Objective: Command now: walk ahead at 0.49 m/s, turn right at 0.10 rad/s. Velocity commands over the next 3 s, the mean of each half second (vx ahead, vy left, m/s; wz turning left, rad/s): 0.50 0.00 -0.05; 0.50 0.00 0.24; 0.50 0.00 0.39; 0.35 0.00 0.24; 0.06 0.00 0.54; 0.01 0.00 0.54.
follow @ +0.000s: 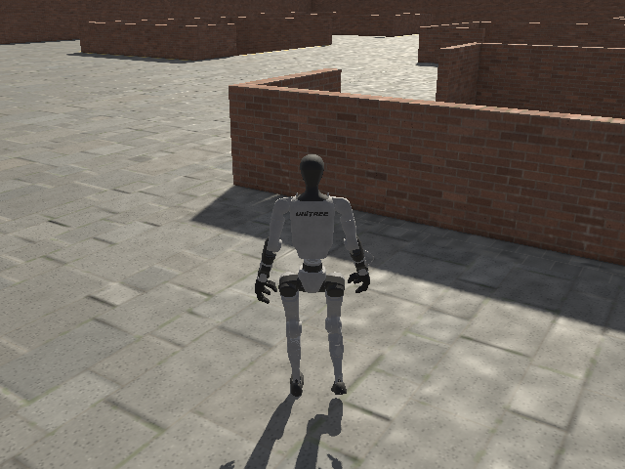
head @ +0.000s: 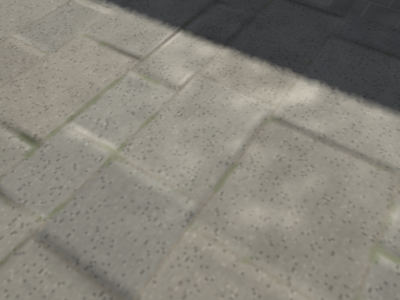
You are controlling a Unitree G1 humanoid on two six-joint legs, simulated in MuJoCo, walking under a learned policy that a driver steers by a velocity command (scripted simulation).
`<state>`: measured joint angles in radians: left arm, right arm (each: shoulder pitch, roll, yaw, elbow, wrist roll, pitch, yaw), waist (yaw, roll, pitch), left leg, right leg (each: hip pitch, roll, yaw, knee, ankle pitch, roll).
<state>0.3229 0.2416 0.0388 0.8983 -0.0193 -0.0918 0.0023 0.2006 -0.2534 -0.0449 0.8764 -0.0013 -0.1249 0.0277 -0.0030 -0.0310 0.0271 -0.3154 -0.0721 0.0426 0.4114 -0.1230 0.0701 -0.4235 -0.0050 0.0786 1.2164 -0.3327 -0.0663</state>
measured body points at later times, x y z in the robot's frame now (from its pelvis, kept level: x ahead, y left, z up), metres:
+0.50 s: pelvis +0.29 -0.07 +0.00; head +0.31 -0.08 +0.45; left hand +0.43 +0.19 -0.10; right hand +0.32 -0.33 -0.14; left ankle +0.18 +0.08 -0.64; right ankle +0.35 -0.15 -0.74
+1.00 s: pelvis +0.56 -0.01 -0.02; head +0.60 +0.00 +0.43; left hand +0.53 +0.26 -0.16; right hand +0.79 -0.22 -0.12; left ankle +0.65 +0.08 -0.74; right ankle +0.38 -0.16 -0.67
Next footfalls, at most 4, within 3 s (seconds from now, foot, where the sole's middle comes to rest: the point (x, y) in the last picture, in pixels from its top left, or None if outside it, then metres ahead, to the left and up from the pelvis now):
0.38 right None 0.39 -0.15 -0.77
0.94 left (181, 239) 0.69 0.09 -0.77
1.44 right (211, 167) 1.01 -0.02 -0.77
1.94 left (139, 143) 1.14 0.28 -0.77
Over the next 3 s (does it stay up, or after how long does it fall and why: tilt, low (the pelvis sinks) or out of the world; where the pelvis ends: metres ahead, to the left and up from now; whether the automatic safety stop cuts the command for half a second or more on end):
stays up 1.07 0.15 0.01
